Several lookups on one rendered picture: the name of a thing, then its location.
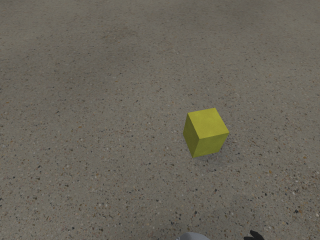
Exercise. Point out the carton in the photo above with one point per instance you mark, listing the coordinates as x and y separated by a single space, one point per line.
204 132

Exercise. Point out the robot right hand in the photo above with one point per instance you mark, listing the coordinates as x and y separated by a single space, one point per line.
256 236

